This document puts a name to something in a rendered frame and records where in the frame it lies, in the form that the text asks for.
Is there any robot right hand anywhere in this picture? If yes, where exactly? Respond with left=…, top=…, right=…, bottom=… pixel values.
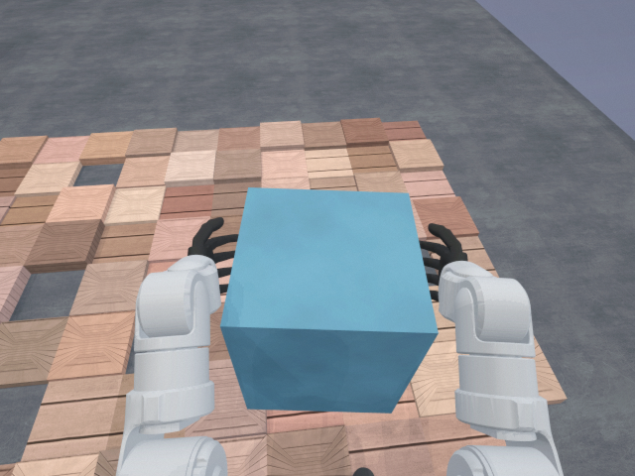
left=419, top=223, right=468, bottom=301

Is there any robot left forearm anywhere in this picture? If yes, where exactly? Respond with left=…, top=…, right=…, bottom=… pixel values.
left=116, top=255, right=221, bottom=476

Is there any carton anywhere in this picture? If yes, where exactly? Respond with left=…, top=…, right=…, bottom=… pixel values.
left=220, top=187, right=439, bottom=414

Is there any robot right upper arm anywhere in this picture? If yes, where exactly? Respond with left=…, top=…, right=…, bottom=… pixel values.
left=446, top=445, right=560, bottom=476

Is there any robot right forearm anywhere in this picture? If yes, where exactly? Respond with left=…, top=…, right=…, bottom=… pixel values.
left=439, top=261, right=564, bottom=476

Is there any robot left hand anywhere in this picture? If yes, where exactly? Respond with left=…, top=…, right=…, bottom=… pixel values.
left=188, top=217, right=239, bottom=294

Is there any robot left upper arm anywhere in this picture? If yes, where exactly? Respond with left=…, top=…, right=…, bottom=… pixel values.
left=119, top=436, right=227, bottom=476

